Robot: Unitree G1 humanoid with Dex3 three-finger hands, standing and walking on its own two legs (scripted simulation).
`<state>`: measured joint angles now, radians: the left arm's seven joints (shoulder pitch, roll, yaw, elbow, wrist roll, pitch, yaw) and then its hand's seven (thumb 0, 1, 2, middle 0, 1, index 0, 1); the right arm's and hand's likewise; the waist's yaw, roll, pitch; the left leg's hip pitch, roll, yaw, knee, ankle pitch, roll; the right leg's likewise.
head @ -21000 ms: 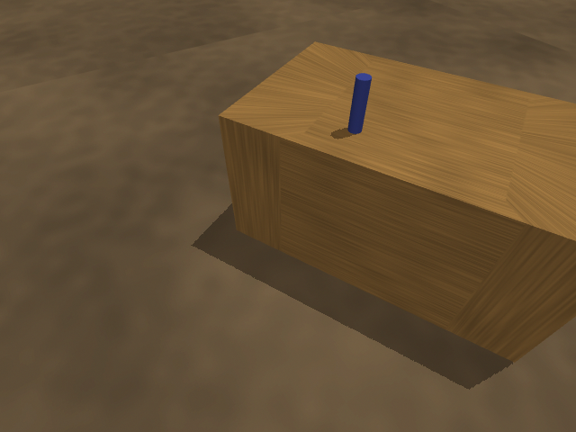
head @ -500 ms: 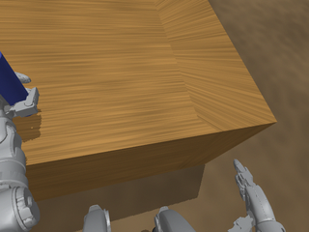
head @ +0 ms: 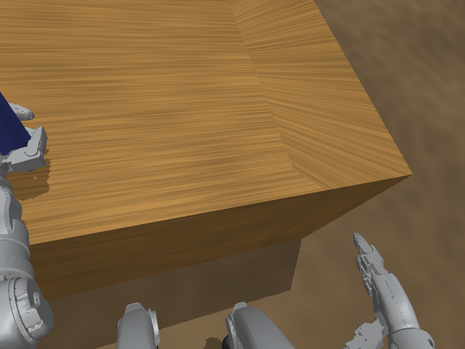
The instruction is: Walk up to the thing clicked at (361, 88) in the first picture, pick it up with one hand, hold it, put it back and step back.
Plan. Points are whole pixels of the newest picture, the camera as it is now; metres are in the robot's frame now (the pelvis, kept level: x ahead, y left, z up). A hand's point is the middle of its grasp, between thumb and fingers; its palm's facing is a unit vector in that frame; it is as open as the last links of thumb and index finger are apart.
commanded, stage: lower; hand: left
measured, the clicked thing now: (2, 127) +0.49 +0.27 +0.04
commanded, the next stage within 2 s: loosen in 0.06 s
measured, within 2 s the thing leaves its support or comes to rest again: neither
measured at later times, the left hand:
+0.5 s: hand (28, 140) +0.49 +0.25 -0.01, palm faces +0.27 -0.96 +0.02, open 6.8 cm
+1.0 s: hand out of the picture +0.50 +0.28 +0.03, palm faces +0.33 -0.94 +0.02, open 15.8 cm
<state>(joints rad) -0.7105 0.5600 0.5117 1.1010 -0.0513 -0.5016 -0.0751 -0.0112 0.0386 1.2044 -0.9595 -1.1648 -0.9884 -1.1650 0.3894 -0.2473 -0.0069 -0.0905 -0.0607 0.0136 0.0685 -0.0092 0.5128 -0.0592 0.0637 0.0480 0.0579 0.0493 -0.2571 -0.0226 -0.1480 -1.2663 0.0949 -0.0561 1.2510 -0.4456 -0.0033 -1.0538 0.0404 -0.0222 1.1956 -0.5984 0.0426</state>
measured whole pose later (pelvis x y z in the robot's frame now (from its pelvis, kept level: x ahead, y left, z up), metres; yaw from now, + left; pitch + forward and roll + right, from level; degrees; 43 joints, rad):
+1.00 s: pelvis +0.00 +0.00 +0.00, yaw +0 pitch +26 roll -6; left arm -0.71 0.59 0.58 1.01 -0.05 -0.46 -0.07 0.00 -0.37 0.16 -0.21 -0.18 -0.22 -0.18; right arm 0.41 -0.26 -0.02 -0.16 -0.05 0.04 0.06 -0.01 0.52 -0.05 0.07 0.05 0.06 0.05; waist -0.27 -0.03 -0.15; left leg -1.26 0.10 -0.06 1.26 -0.46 0.00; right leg -1.05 0.04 -0.02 1.20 -0.60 0.04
